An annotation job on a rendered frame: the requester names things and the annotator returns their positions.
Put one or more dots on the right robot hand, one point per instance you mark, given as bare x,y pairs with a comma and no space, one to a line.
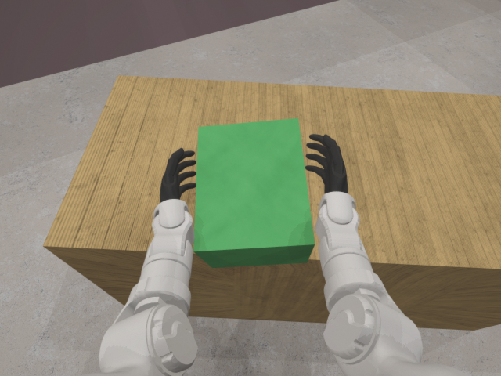
334,174

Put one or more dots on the carton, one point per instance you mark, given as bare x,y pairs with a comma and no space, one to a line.
252,206

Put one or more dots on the left robot upper arm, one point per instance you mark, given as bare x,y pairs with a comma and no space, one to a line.
158,341

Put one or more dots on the right robot upper arm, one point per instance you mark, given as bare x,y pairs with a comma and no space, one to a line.
368,338

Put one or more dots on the robot left forearm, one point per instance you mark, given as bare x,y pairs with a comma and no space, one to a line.
166,270

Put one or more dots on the robot right forearm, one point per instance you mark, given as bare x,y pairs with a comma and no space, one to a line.
345,264

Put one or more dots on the left robot hand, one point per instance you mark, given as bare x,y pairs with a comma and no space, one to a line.
170,185

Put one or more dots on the pedestal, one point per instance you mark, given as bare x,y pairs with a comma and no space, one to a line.
424,169

